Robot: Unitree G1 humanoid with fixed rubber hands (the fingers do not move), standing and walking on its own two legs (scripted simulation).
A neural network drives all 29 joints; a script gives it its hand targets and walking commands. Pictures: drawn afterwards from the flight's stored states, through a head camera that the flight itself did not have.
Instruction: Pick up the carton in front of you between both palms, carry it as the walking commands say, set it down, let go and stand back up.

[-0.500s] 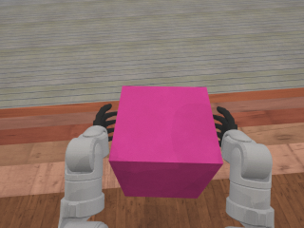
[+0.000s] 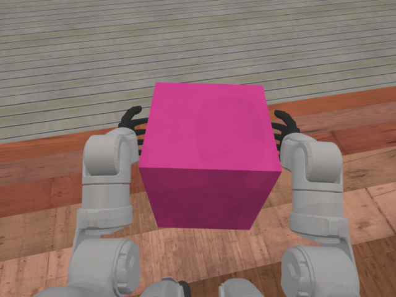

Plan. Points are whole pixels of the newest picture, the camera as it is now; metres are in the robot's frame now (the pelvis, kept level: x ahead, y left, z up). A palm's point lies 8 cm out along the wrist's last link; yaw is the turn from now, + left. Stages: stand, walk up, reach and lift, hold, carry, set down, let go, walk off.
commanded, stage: carry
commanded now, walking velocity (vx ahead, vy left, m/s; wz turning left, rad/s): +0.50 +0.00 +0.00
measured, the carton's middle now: (206, 161) +0.38 -0.02 +0.01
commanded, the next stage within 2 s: none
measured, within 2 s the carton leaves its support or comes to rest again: neither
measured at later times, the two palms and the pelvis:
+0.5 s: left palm (149, 66) +0.70 +0.13 +0.00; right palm (251, 61) +0.72 -0.17 +0.00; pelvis +0.35 -0.04 -0.14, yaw +2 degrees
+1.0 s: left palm (157, 44) +1.04 +0.14 -0.16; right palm (226, 40) +1.08 -0.15 -0.17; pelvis +0.70 -0.04 -0.27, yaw +15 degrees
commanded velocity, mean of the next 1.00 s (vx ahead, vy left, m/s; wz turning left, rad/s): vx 0.50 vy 0.00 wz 0.38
